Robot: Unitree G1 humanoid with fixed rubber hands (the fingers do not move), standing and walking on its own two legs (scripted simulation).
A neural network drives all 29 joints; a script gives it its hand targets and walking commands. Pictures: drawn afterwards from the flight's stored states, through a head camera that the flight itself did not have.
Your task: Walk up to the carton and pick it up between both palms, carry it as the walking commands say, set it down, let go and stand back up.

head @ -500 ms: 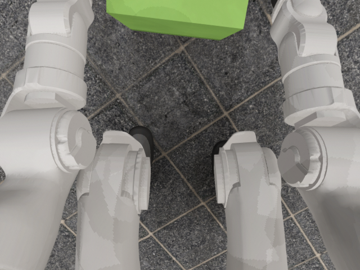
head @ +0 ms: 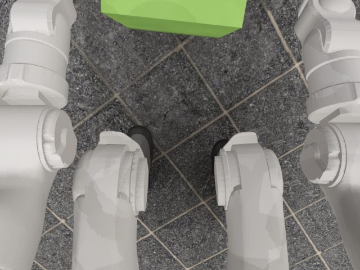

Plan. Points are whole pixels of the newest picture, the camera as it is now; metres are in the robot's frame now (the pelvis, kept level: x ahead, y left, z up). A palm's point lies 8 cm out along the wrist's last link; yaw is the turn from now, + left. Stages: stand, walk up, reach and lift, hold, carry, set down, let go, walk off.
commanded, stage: set down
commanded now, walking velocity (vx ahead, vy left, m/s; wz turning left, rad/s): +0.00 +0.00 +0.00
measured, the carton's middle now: out of the picture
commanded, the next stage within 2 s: let go in 1.34 s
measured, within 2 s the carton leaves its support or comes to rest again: neither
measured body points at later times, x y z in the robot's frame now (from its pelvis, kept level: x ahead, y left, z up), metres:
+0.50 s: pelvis +0.00 +0.00 +0.05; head +0.38 +0.02 +0.28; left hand +0.58 +0.23 -0.09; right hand +0.60 -0.14 -0.08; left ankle +0.11 +0.13 -0.35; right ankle +0.09 -0.12 -0.35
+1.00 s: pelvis -0.01 -0.01 +0.17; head +0.37 +0.02 +0.41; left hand +0.58 +0.23 +0.06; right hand +0.60 -0.14 +0.06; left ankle +0.11 +0.13 -0.35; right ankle +0.09 -0.12 -0.35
